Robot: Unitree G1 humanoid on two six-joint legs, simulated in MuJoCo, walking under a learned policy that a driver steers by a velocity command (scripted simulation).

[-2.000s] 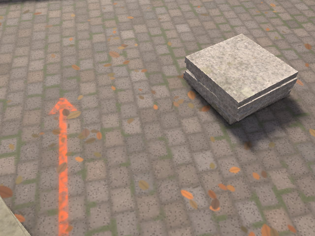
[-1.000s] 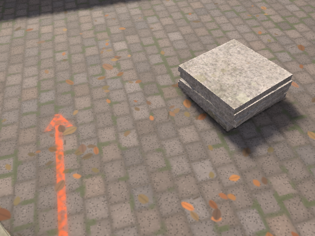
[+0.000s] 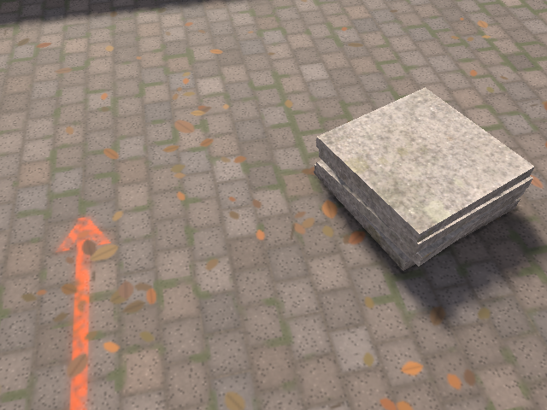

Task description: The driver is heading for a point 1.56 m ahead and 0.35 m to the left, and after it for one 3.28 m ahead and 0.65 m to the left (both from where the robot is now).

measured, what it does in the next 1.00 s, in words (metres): walks ahead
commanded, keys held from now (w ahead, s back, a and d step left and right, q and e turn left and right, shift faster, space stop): no key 0.40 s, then w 0.60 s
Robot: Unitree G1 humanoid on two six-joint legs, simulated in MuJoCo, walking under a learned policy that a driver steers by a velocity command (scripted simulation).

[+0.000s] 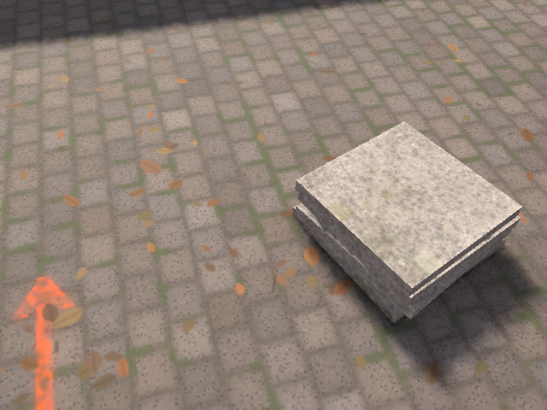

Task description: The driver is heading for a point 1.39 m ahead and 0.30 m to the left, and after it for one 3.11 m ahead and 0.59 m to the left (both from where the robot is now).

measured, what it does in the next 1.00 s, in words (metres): walks ahead, turning left: right foot, then left foot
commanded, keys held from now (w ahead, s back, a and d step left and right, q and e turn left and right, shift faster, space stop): w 0.34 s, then w+q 0.66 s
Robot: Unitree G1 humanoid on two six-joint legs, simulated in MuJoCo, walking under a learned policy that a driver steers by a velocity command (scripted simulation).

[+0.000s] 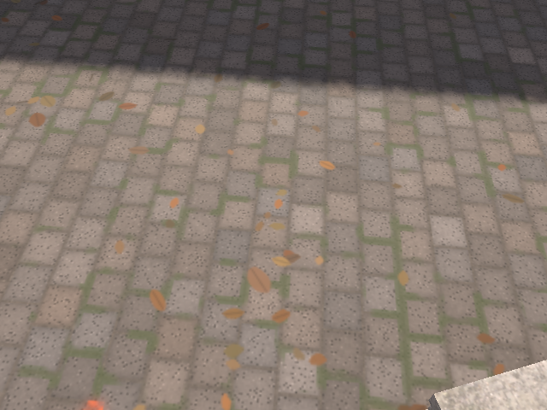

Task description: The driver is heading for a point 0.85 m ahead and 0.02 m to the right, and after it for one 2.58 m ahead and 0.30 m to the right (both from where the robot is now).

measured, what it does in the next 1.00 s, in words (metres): walks ahead: right foot, then left foot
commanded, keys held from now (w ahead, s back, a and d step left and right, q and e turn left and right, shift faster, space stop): w+q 0.08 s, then w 0.78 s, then w+e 0.14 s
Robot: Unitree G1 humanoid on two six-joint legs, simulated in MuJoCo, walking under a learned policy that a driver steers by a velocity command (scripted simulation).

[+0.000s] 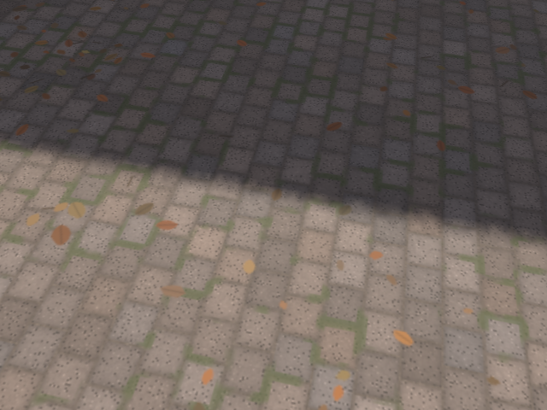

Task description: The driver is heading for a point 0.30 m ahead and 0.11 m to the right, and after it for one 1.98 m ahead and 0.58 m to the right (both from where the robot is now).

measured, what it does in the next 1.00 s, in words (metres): walks ahead, turning right: right foot, then left foot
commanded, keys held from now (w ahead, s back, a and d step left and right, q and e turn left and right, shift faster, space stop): w+e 0.62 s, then w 0.38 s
